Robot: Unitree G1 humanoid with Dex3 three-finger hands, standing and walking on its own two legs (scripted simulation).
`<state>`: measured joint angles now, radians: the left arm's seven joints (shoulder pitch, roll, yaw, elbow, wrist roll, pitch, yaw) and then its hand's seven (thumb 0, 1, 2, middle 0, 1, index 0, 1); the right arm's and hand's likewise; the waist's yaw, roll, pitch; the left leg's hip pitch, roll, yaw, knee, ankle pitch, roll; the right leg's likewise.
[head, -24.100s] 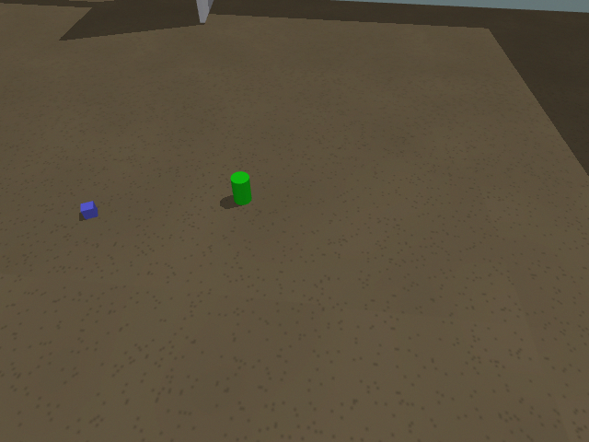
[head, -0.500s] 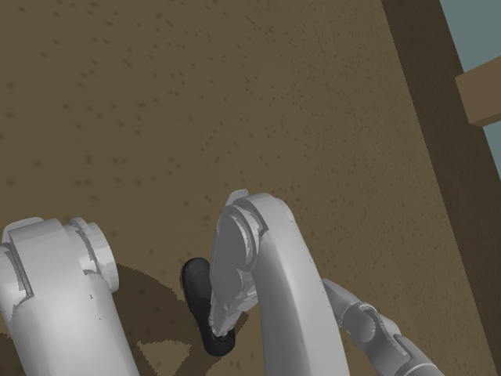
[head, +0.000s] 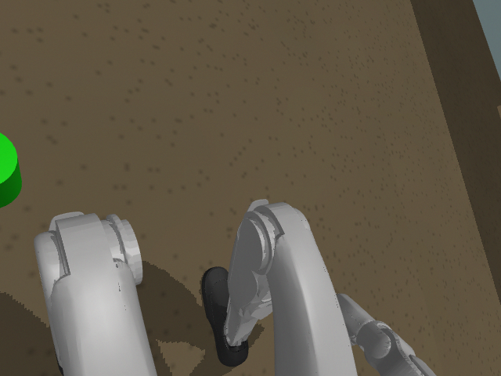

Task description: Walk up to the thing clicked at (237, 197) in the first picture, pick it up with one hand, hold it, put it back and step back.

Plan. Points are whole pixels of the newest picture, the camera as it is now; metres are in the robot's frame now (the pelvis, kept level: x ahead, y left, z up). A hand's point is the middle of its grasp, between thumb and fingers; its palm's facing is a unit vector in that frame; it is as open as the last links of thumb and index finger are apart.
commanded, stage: rise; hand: left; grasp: from the side
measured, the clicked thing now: out of the picture +0.41 +0.31 -0.22
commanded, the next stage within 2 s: home in 0.14 s
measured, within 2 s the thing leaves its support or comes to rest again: neither
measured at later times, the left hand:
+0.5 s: hand out of the picture +0.29 +0.44 +0.01, palm faces +0.44 -0.76 -0.47, open 17.2 cm
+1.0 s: hand out of the picture +0.23 +0.30 +0.21, palm faces +0.39 -0.82 -0.43, open 17.4 cm
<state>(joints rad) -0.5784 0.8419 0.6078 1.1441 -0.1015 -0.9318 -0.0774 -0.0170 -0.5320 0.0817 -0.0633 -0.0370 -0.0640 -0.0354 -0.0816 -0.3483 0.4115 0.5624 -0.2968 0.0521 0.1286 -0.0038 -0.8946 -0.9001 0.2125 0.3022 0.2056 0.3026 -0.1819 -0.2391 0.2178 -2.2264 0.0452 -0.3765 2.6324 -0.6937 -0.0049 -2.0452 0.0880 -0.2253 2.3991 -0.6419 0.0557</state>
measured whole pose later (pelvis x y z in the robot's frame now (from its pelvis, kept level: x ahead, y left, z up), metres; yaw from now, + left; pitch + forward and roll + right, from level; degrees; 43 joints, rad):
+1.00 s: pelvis +0.06 -0.02 +0.31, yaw +15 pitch +25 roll -3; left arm 0.09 0.35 0.19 0.34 0.00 0.11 0.13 -0.01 -0.53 0.07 -0.06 -0.05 -0.06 -0.06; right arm 0.13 -0.25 -0.01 0.52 0.05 0.04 -0.10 0.00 -0.90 -0.90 0.21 0.30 0.20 0.30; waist -0.03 0.01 -0.17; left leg -1.38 0.07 -0.06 1.54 -0.59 -0.03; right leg -1.32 -0.01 -0.05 1.51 -0.62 0.00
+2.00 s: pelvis +0.09 -0.01 +0.43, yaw +17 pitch +6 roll -2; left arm 0.46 0.20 -0.01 0.01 -0.01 0.26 0.14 -0.01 -0.56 0.05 -0.06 -0.05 -0.05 -0.05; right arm 0.29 -0.21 0.02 0.50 0.01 -0.11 -0.18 0.01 -0.90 -0.90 0.21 0.30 0.20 0.30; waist -0.02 0.04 -0.11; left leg -0.63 0.06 -0.03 0.95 -0.43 -0.02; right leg -0.56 -0.02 -0.05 0.90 -0.45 0.02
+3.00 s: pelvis +0.09 -0.01 +0.43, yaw +17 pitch +7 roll -2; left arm 0.46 0.20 -0.01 0.02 0.00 0.24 0.13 -0.01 -0.55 0.05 -0.06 -0.05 -0.05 -0.06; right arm 0.28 -0.21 0.02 0.52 0.01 -0.14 -0.18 0.01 -0.90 -0.90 0.21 0.30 0.20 0.30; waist -0.02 0.03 -0.11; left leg -0.62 0.06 -0.02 0.94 -0.44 -0.02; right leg -0.56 -0.02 -0.04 0.90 -0.45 0.02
